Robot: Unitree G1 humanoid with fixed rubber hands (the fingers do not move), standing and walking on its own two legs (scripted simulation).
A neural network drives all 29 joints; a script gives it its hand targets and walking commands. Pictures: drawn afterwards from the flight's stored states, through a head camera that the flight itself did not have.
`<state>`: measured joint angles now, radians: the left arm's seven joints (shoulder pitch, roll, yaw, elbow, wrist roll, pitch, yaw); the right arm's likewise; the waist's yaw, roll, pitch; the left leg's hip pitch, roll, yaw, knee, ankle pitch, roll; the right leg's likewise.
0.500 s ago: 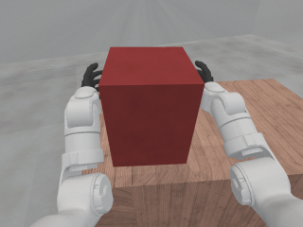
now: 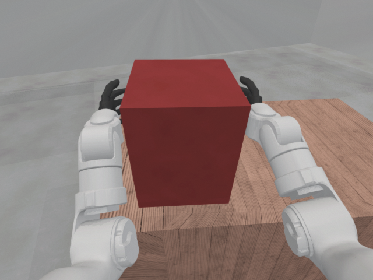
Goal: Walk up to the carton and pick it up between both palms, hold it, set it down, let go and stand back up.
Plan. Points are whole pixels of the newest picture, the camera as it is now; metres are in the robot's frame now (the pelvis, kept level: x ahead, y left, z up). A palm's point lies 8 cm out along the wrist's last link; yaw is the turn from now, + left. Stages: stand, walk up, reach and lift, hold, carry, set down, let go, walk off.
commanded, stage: hold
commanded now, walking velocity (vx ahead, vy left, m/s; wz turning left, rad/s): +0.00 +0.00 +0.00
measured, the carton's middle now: (182, 131) +0.37 +0.00 +0.20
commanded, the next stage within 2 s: set down in 1.96 s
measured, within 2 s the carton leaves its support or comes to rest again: neither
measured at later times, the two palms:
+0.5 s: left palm (110, 114) +0.36 +0.15 +0.26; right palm (252, 109) +0.36 -0.14 +0.25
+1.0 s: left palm (108, 114) +0.36 +0.15 +0.26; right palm (251, 110) +0.36 -0.14 +0.25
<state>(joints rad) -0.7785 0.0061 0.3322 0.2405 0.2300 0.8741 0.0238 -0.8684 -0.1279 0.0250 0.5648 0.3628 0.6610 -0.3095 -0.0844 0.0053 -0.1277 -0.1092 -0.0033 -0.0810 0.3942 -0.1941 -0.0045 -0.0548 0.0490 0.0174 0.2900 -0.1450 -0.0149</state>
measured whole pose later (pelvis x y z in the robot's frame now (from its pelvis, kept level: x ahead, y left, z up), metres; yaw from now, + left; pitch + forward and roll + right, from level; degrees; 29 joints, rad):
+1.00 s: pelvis +0.00 +0.00 +0.00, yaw +0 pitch -5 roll -1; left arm -0.79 0.01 0.34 0.25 0.23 0.87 0.01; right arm -0.87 -0.13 0.03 0.56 0.36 0.67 -0.32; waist -0.08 0.01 -0.13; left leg -0.11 -0.01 -0.09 0.39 -0.19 0.00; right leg -0.05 0.05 0.02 0.29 -0.15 -0.02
